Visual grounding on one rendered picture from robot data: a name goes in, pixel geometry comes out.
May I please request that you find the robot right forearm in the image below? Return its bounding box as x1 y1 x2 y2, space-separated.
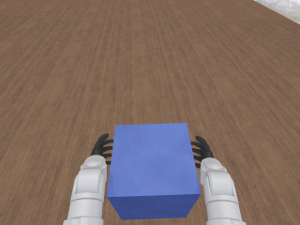
200 157 247 225

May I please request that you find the robot left forearm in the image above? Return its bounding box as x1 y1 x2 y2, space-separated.
63 155 107 225

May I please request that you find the robot left hand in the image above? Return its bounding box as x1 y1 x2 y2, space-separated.
91 133 113 165

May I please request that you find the robot right hand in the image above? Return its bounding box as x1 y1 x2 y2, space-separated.
190 136 214 169

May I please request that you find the carton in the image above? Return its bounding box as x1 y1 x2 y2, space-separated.
107 123 201 220

